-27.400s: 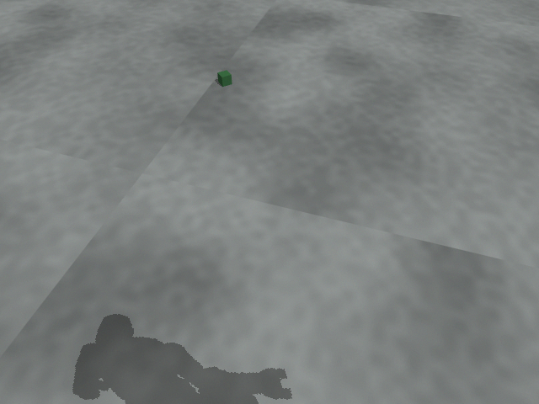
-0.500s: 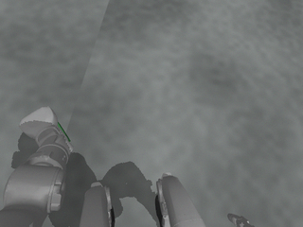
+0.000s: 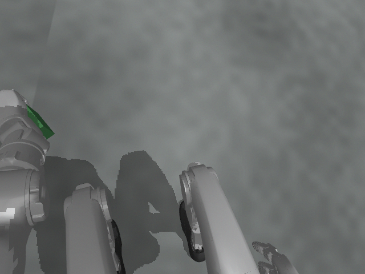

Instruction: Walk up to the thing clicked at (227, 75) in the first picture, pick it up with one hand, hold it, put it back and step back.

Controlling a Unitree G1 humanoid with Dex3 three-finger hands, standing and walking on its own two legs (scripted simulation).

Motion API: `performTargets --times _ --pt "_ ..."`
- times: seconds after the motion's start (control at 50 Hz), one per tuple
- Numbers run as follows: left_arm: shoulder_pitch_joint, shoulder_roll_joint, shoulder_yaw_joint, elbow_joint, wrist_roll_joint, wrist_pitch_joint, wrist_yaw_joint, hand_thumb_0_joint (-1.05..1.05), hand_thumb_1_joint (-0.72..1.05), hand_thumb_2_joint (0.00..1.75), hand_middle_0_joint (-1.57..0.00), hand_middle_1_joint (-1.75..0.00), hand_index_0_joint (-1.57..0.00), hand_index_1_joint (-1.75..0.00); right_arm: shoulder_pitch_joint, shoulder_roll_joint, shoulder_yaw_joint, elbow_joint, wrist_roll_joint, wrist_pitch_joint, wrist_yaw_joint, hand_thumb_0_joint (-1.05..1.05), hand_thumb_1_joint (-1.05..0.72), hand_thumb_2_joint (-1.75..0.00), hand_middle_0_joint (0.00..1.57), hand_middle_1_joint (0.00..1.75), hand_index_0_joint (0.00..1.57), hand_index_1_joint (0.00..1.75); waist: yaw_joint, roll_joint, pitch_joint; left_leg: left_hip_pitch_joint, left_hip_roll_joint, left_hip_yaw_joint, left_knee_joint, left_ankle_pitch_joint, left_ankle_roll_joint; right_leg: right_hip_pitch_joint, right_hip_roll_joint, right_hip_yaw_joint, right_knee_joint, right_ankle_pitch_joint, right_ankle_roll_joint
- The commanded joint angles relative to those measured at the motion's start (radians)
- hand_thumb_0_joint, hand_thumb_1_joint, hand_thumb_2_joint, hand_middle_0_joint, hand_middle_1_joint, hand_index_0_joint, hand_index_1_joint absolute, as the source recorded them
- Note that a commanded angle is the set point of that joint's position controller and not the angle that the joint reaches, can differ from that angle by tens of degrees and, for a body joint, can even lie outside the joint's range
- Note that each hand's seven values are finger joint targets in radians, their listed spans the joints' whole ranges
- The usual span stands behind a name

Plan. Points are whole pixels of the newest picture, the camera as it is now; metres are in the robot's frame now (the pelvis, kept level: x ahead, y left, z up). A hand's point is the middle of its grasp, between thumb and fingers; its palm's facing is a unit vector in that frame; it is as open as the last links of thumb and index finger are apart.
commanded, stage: crouch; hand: left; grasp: from above
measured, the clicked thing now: (26, 128) +0.47 +0.27 -0.19
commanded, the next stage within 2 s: lower in 0.82 s
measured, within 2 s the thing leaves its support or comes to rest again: neither
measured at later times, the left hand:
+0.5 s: hand (32, 125) +0.48 +0.27 -0.22, palm faces -0.32 -0.27 -0.91, open 9.5 cm
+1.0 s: hand (34, 125) +0.49 +0.28 -0.26, palm faces -0.32 -0.27 -0.91, open 9.5 cm
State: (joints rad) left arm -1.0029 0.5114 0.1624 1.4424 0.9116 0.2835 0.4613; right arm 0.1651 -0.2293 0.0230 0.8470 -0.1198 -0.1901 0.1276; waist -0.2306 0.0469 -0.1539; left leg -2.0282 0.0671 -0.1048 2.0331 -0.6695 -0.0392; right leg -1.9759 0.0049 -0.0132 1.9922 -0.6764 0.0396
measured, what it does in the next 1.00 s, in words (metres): lowers itself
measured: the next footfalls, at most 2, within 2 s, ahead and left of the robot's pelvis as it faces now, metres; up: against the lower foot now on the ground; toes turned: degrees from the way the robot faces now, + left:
none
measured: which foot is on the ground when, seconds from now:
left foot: down 0.00-1.00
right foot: down 0.00-1.00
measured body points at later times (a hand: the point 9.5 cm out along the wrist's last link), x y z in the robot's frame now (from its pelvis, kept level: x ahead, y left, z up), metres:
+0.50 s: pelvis -0.01 +0.00 -0.08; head +0.24 +0.03 +0.30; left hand +0.50 +0.28 -0.17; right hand +0.00 -0.27 -0.19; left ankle +0.07 +0.14 -0.41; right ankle +0.08 -0.14 -0.41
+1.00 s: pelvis -0.01 +0.00 -0.11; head +0.25 +0.03 +0.25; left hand +0.51 +0.29 -0.21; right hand -0.01 -0.26 -0.22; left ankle +0.07 +0.14 -0.41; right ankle +0.08 -0.14 -0.41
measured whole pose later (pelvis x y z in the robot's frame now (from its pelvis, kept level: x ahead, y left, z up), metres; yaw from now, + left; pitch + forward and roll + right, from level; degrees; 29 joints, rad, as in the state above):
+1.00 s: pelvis -0.01 +0.00 -0.11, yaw -3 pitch +34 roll -6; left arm -1.18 0.75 0.23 1.61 0.99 0.21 0.43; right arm 0.19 -0.30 0.11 0.81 -0.16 -0.21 0.22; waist -0.30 0.01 0.00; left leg -2.32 0.05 -0.18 2.40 -0.68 -0.05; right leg -2.26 0.04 -0.03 2.33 -0.68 0.06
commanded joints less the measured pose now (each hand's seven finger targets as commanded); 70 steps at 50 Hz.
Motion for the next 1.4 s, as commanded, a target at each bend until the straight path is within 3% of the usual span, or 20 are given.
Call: performTargets --times 0.0,0.06,0.12,0.18,0.22,0.42,0.44,0.5,0.52,0.62,0.74,0.9,0.94,1.04,1.14,1.18,1.2,1.32,1.38 --pt "-0.450 0.299 -0.001 -0.185 0.055 -0.006 0.054 0.00 0.61 0.52 -1.10 -0.39 -1.09 -0.40 0.228 -0.235 -0.060 -0.012 0.005 -0.018 0.000 0.00 -0.90 -0.90 0.20 0.30 0.20 0.30 -0.010 0.250 -0.744 0.531 -0.021 0.078 -0.167 0.241 0.039 0.328 0.021 -0.088 -0.189 0.280 -0.070" --pt "-0.478 0.280 -0.015 -0.178 0.058 -0.014 0.047 0.00 0.64 0.52 -1.12 -0.39 -1.11 -0.40 0.225 -0.232 -0.056 -0.012 -0.001 -0.021 0.006 0.00 -0.90 -0.90 0.20 0.30 0.20 0.30 -0.031 0.268 -0.729 0.507 -0.021 0.079 -0.129 0.242 0.040 0.299 0.025 -0.089 -0.156 0.285 -0.069" --pt "-0.449 0.324 0.017 -0.115 0.064 -0.009 0.055 0.00 0.65 0.54 -1.12 -0.41 -1.11 -0.42 0.237 -0.246 -0.050 -0.009 -0.006 -0.022 0.016 0.00 -0.90 -0.90 0.20 0.30 0.20 0.30 -0.017 0.238 -0.703 0.455 -0.024 0.082 -0.100 0.250 0.043 0.290 0.023 -0.090 -0.130 0.292 -0.065" --pt "-0.497 0.303 0.004 -0.095 0.063 -0.010 0.055 0.00 0.63 0.53 -1.10 -0.41 -1.10 -0.42 0.236 -0.250 -0.050 -0.004 -0.013 -0.030 0.025 0.00 -0.90 -0.90 0.20 0.30 0.20 0.30 -0.042 0.257 -0.670 0.424 -0.025 0.082 -0.068 0.232 0.043 0.233 0.028 -0.092 -0.101 0.276 -0.065" --pt "-0.500 0.336 0.020 -0.058 0.055 -0.013 0.056 0.00 0.64 0.53 -1.10 -0.44 -1.10 -0.44 0.234 -0.258 -0.047 -0.005 -0.018 -0.032 0.033 0.00 -0.90 -0.90 0.20 0.30 0.20 0.30 -0.044 0.231 -0.632 0.363 -0.025 0.087 -0.042 0.205 0.051 0.231 0.033 -0.091 -0.097 0.259 -0.061" --pt "-0.530 0.419 0.034 -0.035 0.072 -0.046 0.031 0.00 0.69 0.52 -1.13 -0.44 -1.13 -0.44 0.239 -0.277 -0.035 -0.004 -0.026 -0.034 0.061 0.00 -0.90 -0.90 0.20 0.30 0.20 0.30 -0.044 0.247 -0.644 0.291 -0.031 0.088 0.033 0.173 0.054 0.188 0.042 -0.102 -0.013 0.217 -0.064" --pt "-0.541 0.421 0.026 -0.062 0.081 -0.051 0.022 0.00 0.67 0.53 -1.13 -0.45 -1.12 -0.45 0.247 -0.270 -0.028 -0.007 -0.026 -0.034 0.063 0.00 -0.91 -0.90 0.20 0.30 0.20 0.30 -0.059 0.252 -0.663 0.317 -0.031 0.083 0.039 0.190 0.052 0.191 0.044 -0.105 -0.003 0.230 -0.064" --pt "-0.536 0.467 0.045 -0.050 0.086 -0.059 0.027 0.00 0.70 0.52 -1.14 -0.45 -1.14 -0.45 0.247 -0.282 -0.024 -0.009 -0.026 -0.030 0.064 0.00 -0.91 -0.90 0.20 0.30 0.20 0.30 -0.041 0.256 -0.660 0.285 -0.032 0.085 0.057 0.181 0.054 0.188 0.046 -0.110 0.017 0.221 -0.064" --pt "-0.543 0.462 0.045 -0.047 0.094 -0.059 0.026 0.00 0.72 0.54 -1.15 -0.46 -1.15 -0.46 0.263 -0.284 -0.018 -0.010 -0.029 -0.029 0.066 0.00 -0.91 -0.90 0.20 0.30 0.20 0.30 -0.056 0.264 -0.652 0.293 -0.033 0.084 0.063 0.189 0.052 0.177 0.043 -0.111 0.023 0.229 -0.064" --pt "-0.564 0.486 0.054 -0.031 0.091 -0.060 0.040 0.00 0.73 0.52 -1.15 -0.46 -1.16 -0.45 0.264 -0.291 -0.007 -0.007 -0.035 -0.029 0.070 0.00 -0.91 -0.90 0.20 0.30 0.20 0.30 -0.068 0.266 -0.615 0.238 -0.033 0.086 0.094 0.162 0.056 0.146 0.050 -0.117 0.041 0.210 -0.061" --pt "-0.566 0.500 0.039 -0.021 0.089 -0.063 0.018 0.00 0.69 0.55 -1.16 -0.42 -1.15 -0.43 0.262 -0.299 0.008 -0.011 -0.033 -0.032 0.079 0.00 -0.91 -0.90 0.20 0.30 0.20 0.30 -0.067 0.279 -0.630 0.234 -0.028 0.076 0.126 0.195 0.055 0.150 0.058 -0.128 0.081 0.241 -0.063" --pt "-0.565 0.506 0.040 -0.008 0.094 -0.074 0.019 0.00 0.70 0.57 -1.17 -0.42 -1.15 -0.44 0.269 -0.316 0.021 -0.027 -0.034 -0.030 0.091 0.00 -0.91 -0.91 0.20 0.30 0.20 0.30 -0.083 0.285 -0.587 0.195 -0.030 0.067 0.140 0.177 0.053 0.126 0.063 -0.146 0.103 0.228 -0.065" --pt "-0.548 0.521 0.037 0.004 0.096 -0.073 0.015 0.00 0.68 0.61 -1.20 -0.40 -1.16 -0.43 0.260 -0.319 0.020 -0.025 -0.034 -0.030 0.091 0.00 -0.91 -0.90 0.20 0.30 0.20 0.30 -0.075 0.274 -0.578 0.177 -0.029 0.069 0.155 0.175 0.057 0.126 0.066 -0.143 0.106 0.230 -0.061" --pt "-0.567 0.517 0.041 0.057 0.101 -0.081 0.036 0.00 0.70 0.62 -1.20 -0.41 -1.17 -0.45 0.275 -0.331 0.038 -0.024 -0.046 -0.038 0.100 0.00 -0.91 -0.90 0.20 0.30 0.20 0.30 -0.104 0.266 -0.523 0.157 -0.027 0.059 0.178 0.184 0.056 0.099 0.066 -0.156 0.123 0.239 -0.060" --pt "-0.590 0.570 0.068 0.076 0.100 -0.085 0.075 0.00 0.72 0.63 -1.22 -0.42 -1.19 -0.45 0.266 -0.347 0.052 -0.027 -0.054 -0.051 0.109 0.00 -0.91 -0.91 0.20 0.30 0.20 0.30 -0.103 0.298 -0.520 0.156 -0.024 0.055 0.189 0.177 0.053 0.091 0.068 -0.164 0.138 0.235 -0.059" --pt "-0.600 0.562 0.067 0.060 0.094 -0.085 0.086 0.00 0.73 0.65 -1.23 -0.43 -1.20 -0.46 0.263 -0.343 0.057 -0.032 -0.059 -0.052 0.114 0.00 -0.92 -0.91 0.20 0.30 0.20 0.30 -0.104 0.337 -0.528 0.187 -0.018 0.051 0.186 0.185 0.046 0.095 0.070 -0.170 0.144 0.243 -0.062" --pt "-0.598 0.561 0.061 0.070 0.103 -0.082 0.087 0.00 0.73 0.64 -1.23 -0.42 -1.20 -0.46 0.264 -0.345 0.058 -0.031 -0.063 -0.052 0.118 0.00 -0.92 -0.91 0.20 0.30 0.20 0.30 -0.120 0.326 -0.548 0.202 -0.017 0.048 0.200 0.199 0.048 0.104 0.073 -0.173 0.148 0.260 -0.061" --pt "-0.596 0.604 0.079 0.055 0.096 -0.075 0.109 0.00 0.71 0.69 -1.23 -0.44 -1.18 -0.48 0.260 -0.358 0.070 -0.034 -0.063 -0.054 0.131 0.00 -0.92 -0.91 0.20 0.30 0.20 0.30 -0.120 0.367 -0.556 0.212 -0.012 0.041 0.212 0.222 0.045 0.110 0.074 -0.180 0.161 0.285 -0.060" --pt "-0.576 0.596 0.075 0.074 0.090 -0.069 0.111 0.00 0.71 0.66 -1.24 -0.38 -1.19 -0.43 0.258 -0.364 0.078 -0.040 -0.064 -0.057 0.138 0.00 -0.91 -0.90 0.20 0.30 0.20 0.30 -0.136 0.374 -0.514 0.213 -0.009 0.031 0.215 0.232 0.045 0.089 0.074 -0.191 0.166 0.291 -0.061"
